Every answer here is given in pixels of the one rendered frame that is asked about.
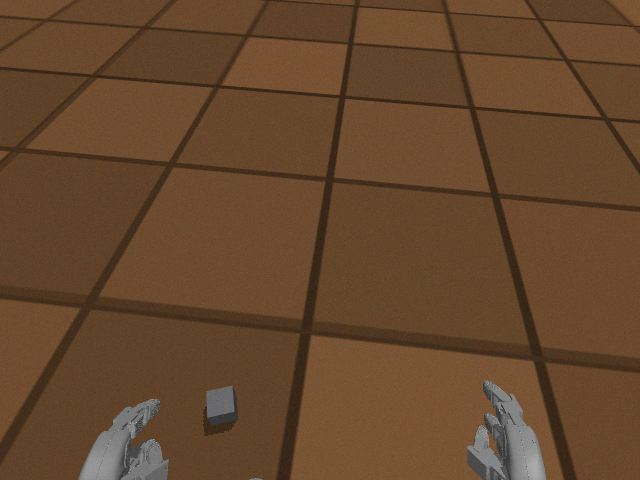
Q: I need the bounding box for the cube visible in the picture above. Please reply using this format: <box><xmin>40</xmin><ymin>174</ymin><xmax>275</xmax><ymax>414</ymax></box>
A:
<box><xmin>206</xmin><ymin>386</ymin><xmax>238</xmax><ymax>426</ymax></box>

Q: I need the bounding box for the right robot hand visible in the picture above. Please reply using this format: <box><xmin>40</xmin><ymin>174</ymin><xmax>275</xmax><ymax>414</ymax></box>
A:
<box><xmin>467</xmin><ymin>380</ymin><xmax>546</xmax><ymax>480</ymax></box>

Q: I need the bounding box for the left robot hand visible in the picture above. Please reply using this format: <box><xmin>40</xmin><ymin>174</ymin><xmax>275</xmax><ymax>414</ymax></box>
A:
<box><xmin>78</xmin><ymin>399</ymin><xmax>169</xmax><ymax>480</ymax></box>

